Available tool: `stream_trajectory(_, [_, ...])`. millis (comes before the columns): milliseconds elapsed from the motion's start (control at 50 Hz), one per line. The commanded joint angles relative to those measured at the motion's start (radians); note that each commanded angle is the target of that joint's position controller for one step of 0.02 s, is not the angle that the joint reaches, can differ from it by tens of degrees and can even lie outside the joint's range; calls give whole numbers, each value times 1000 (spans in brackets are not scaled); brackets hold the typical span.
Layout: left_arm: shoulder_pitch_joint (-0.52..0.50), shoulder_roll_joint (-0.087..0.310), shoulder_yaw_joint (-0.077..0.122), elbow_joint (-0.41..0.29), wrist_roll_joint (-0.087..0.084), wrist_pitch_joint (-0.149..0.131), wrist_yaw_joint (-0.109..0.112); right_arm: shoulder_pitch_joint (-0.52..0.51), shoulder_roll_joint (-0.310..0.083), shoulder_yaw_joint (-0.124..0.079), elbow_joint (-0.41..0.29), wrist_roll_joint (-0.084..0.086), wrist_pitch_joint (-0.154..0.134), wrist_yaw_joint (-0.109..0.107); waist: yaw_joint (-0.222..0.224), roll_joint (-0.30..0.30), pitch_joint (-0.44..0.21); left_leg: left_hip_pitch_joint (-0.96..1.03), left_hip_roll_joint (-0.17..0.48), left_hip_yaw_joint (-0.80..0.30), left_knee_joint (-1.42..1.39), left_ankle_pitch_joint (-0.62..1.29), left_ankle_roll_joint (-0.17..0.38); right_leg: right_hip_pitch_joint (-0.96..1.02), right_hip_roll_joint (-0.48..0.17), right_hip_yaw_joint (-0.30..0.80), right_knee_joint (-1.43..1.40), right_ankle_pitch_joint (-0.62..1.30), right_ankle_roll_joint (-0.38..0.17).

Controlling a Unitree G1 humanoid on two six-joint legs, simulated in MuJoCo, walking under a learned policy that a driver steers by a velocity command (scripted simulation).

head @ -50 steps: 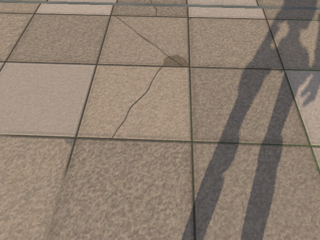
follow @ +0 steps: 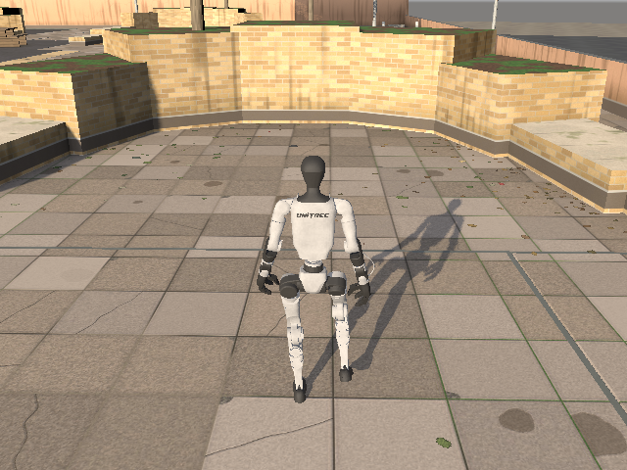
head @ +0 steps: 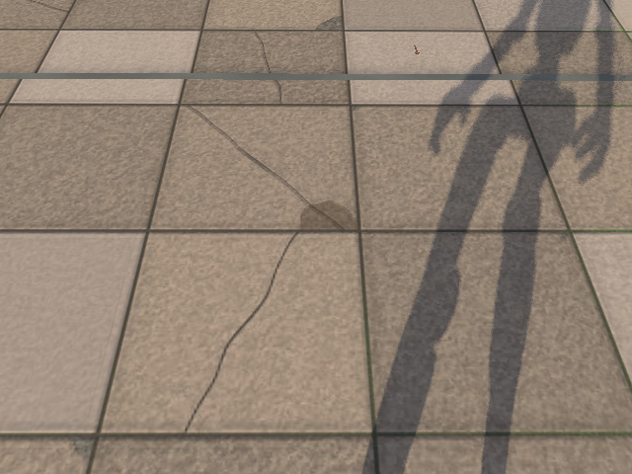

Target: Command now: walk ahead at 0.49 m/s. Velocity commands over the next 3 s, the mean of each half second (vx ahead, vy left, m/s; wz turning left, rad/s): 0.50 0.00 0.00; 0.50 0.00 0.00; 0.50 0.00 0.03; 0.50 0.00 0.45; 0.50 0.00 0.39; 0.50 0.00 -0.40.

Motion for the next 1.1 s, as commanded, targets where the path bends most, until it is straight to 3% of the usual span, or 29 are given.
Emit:
stream_trajectory(20, [34,46,14,-43,13,4,7,-38,-130,-20,-53,1,-18,-20,46,77,55,-104,278,-206,-205,83,170,-25,-42,1,-138,158,27])
stream_trajectory(120, [-161,28,5,-95,0,-8,-10,64,-164,-27,-29,20,-2,-36,-25,79,58,12,269,-159,-186,84,123,10,12,-44,-472,312,38])
stream_trajectory(180, [-241,35,2,-127,-9,-13,-29,112,-167,-30,-7,26,11,-37,-51,87,80,114,308,-171,-143,66,118,-2,27,-45,-561,261,29])
stream_trajectory(220, [-258,49,4,-145,-10,-21,-42,120,-172,-34,0,26,21,-40,-44,93,82,177,340,-186,-99,82,107,8,37,-44,-605,186,4])
stream_trajectory(260, [-194,78,16,-138,-9,-30,-49,96,-188,-40,-3,26,32,-42,4,114,48,200,349,-186,-18,216,87,123,68,-68,-645,114,-26])
stream_trajectory(280, [-87,108,34,-108,-7,-32,-47,73,-183,-37,-9,23,37,-42,64,112,-13,187,311,-151,108,386,65,272,102,-97,-667,103,-48])
stream_trajectory(300, [106,170,62,-53,-5,-34,-40,64,-150,-23,-23,11,39,-41,141,81,-140,83,249,-99,345,425,34,540,70,-57,-648,128,-91])
stream_trajectory(320, [270,287,90,-26,16,-30,-35,140,-58,7,-51,0,23,-35,149,-122,-312,-281,118,-20,753,104,-36,951,-190,318,-662,92,-224])
stream_trajectory(340, [305,251,80,-11,12,-25,-40,179,-26,19,-37,18,-4,-29,138,-264,-403,-515,26,-122,972,-417,-52,1085,-295,681,-826,-28,-312])
stream_trajectory(360, [232,174,56,-24,6,-27,-41,99,-143,-9,-51,42,-22,-25,135,-166,-274,-611,96,-189,1063,-382,-29,982,-260,589,-843,-65,-258])
stream_trajectory(380, [137,132,42,-48,5,-25,-39,16,-165,-15,-77,51,-29,-25,109,-100,-171,-616,151,-161,1046,-287,-16,838,-223,429,-855,-2,-218])
stream_trajectory(400, [58,104,31,-60,9,-24,-44,-24,-152,-18,-83,39,-24,-31,76,-23,-100,-571,192,-139,982,-206,-22,692,-177,317,-894,84,-198])
stream_trajectory(440, [14,65,19,-56,18,-27,-52,-7,-118,-25,-78,23,4,-37,23,-37,-46,-465,234,-137,882,-123,-31,541,-111,194,-960,151,-173])
stream_trajectory(460, [29,69,21,-44,18,-30,-54,11,-94,-23,-72,22,16,-38,13,-38,-38,-443,234,-127,862,-106,-38,511,-98,161,-980,195,-180])
stream_trajectory(500, [65,97,29,-20,18,-33,-48,-11,-88,-26,-84,18,28,-42,3,-23,-12,-479,238,-120,806,-53,-53,499,-91,108,-1003,281,-192])
stream_trajectory(560, [116,114,33,5,16,-24,-30,-129,-86,-31,-125,10,29,-42,26,-11,18,-566,240,-116,644,80,-72,538,-88,66,-1019,327,-186])
stream_trajectory(640, [169,127,33,28,7,-16,-16,-272,-66,-24,-164,15,21,-31,68,-19,48,-527,208,-82,409,235,-73,557,-62,8,-1039,269,-156])
stream_trajectory(760, [245,139,42,81,-3,6,-6,-414,-73,-18,-222,26,7,-1,98,-23,97,-554,182,-76,258,162,-41,731,-129,16,-977,273,-147])
stream_trajectory(820, [210,161,51,80,-5,19,-1,-346,-110,-33,-215,27,-3,9,43,-50,44,-395,136,-38,222,59,-2,764,-138,6,-871,502,-121])
stream_trajectory(840, [187,162,51,75,-3,24,-1,-243,-137,-50,-186,25,-4,6,-16,-56,-18,-241,98,-5,208,56,18,744,-109,-21,-753,666,-103])
stream_trajectory(860, [175,139,41,65,4,28,-2,-63,-188,-76,-129,23,-3,-1,-92,-36,-127,15,102,-17,220,81,50,647,-52,-61,-543,684,-73])
stream_trajectory(880, [195,104,24,38,25,25,-2,120,-274,-96,-96,11,2,-13,-132,122,-284,330,320,-287,227,87,118,409,29,-108,-193,321,-36])
stream_trajectory(900, [323,-34,-11,49,9,-1,-16,141,-301,-96,-82,5,4,-3,-51,372,-397,597,501,-765,69,-106,272,42,204,-21,98,-363,11])
stream_trajectory(920, [245,85,14,53,-17,-24,-20,101,-206,-72,-90,17,1,-3,-81,245,-318,536,464,-757,16,-193,224,-65,143,84,204,-366,-10])
stream_trajectory(940, [146,132,27,21,-34,-37,-22,11,-165,-60,-109,20,-1,-6,-65,189,-182,393,434,-596,1,-136,177,-109,93,54,197,-268,-26])
stream_trajectory(960, [98,128,28,11,-28,-38,-13,-74,-145,-51,-127,15,-3,-5,-27,88,-115,237,399,-481,-25,-25,153,-58,37,27,147,-167,-24])
stream_trajectory(980, [76,119,37,8,-11,-30,-6,-117,-117,-44,-131,6,-4,-1,1,70,-64,119,361,-398,-56,52,141,-12,8,19,90,-114,-19])
stream_trajectory(1020, [121,75,37,15,-7,-4,-4,-116,-93,-37,-114,-4,-8,2,44,109,-52,24,322,-315,-112,97,138,77,-21,21,27,-65,-15])
stream_trajectory(1100, [28,67,43,-20,5,18,2,-50,-146,-49,-79,1,-9,-19,40,85,10,5,316,-232,-168,181,153,-22,-36,3,-127,59,20])
Next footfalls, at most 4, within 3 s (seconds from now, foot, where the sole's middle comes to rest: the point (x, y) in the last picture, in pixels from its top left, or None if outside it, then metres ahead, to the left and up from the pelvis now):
0.30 right None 0.34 -0.17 -0.78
0.86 left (286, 415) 0.65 0.07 -0.78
1.44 right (377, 297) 0.97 -0.16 -0.78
2.00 left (268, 229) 1.22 0.13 -0.78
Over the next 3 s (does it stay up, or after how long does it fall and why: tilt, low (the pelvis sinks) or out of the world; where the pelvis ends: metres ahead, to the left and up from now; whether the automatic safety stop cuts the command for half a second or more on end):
stays up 1.62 0.20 -0.01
